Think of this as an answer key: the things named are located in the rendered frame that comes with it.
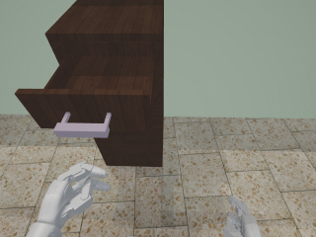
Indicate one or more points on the left robot hand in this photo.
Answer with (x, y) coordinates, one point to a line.
(62, 201)

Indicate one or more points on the right robot hand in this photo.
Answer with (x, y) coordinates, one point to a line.
(246, 226)

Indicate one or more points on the handle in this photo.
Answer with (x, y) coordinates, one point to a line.
(82, 129)

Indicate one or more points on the cabinet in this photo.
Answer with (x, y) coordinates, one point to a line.
(120, 21)

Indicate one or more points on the drawer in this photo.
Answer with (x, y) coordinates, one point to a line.
(96, 78)

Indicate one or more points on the left robot forearm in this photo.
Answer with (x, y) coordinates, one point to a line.
(44, 229)

